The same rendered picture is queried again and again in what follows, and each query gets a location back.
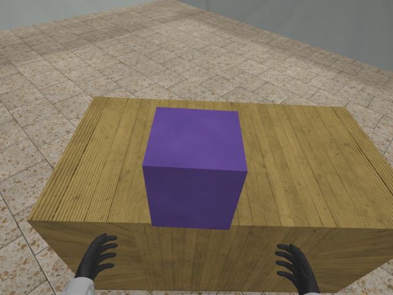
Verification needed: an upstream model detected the right robot hand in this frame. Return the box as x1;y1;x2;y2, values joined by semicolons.
275;244;320;295

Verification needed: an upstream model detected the pedestal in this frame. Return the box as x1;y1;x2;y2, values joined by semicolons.
27;96;393;293

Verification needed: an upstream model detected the carton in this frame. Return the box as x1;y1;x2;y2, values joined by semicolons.
142;107;248;230

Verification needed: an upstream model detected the left robot forearm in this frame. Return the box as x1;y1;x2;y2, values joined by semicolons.
60;277;95;295

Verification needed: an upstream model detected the left robot hand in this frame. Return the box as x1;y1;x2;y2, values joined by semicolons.
74;233;118;281

